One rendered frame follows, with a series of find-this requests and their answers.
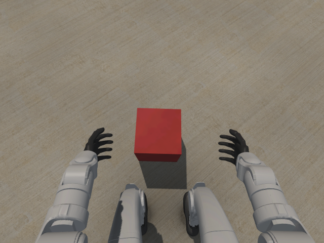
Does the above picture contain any left robot hand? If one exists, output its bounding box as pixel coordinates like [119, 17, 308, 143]
[84, 128, 113, 161]

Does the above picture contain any right robot hand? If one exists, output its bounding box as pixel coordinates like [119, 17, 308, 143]
[218, 129, 249, 166]

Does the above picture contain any carton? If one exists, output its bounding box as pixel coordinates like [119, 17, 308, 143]
[134, 108, 182, 162]

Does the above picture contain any robot right forearm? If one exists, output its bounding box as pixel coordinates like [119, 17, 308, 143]
[236, 152, 315, 243]

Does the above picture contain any right robot foot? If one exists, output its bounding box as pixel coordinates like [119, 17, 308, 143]
[183, 192, 199, 236]

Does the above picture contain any right robot upper arm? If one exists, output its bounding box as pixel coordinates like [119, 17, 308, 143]
[258, 230, 314, 243]

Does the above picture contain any robot left forearm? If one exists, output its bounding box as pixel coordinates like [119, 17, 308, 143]
[34, 150, 98, 243]

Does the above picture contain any robot right shin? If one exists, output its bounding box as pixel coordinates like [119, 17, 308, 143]
[189, 182, 205, 226]

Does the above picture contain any left robot upper arm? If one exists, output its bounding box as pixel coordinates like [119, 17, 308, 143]
[37, 231, 88, 243]

